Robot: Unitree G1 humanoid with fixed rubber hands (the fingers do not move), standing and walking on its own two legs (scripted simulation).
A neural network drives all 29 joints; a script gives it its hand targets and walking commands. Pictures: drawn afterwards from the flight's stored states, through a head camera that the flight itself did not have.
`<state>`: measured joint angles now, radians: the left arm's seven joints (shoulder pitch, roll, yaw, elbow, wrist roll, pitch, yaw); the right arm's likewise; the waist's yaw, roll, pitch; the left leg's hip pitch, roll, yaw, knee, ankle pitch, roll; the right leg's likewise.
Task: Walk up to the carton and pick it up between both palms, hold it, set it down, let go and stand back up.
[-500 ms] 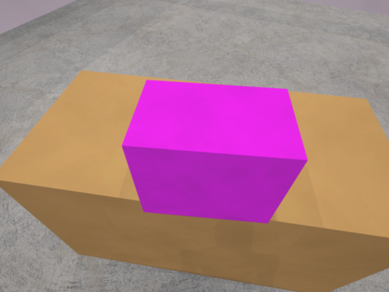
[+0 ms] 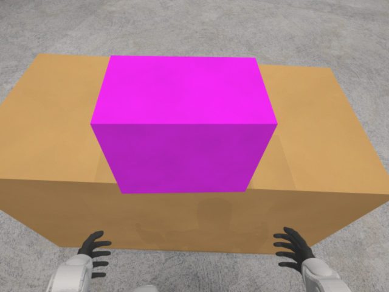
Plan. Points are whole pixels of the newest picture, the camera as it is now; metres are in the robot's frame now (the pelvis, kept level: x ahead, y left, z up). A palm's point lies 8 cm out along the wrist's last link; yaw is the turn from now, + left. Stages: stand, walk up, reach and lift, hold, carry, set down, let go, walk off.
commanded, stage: reach and lift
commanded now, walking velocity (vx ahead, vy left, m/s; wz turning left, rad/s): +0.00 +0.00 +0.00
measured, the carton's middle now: (184, 130) +0.45 +0.03 +0.05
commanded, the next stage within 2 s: none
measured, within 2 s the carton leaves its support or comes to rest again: neither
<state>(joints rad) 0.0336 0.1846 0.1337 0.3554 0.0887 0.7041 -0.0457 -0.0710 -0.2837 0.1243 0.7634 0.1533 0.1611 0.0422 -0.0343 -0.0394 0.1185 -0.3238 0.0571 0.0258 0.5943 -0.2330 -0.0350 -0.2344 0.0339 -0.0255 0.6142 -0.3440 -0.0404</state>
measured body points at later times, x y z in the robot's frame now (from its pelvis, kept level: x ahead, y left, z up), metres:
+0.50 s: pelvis +0.01 +0.01 +0.02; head +0.04 +0.02 +0.46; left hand +0.18 +0.25 -0.08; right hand +0.18 -0.23 -0.08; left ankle +0.05 +0.14 -0.73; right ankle -0.01 -0.09 -0.73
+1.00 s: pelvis +0.04 +0.02 +0.02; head +0.04 +0.04 +0.47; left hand +0.21 +0.25 -0.04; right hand +0.21 -0.24 -0.03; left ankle +0.05 +0.14 -0.73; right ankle -0.01 -0.09 -0.73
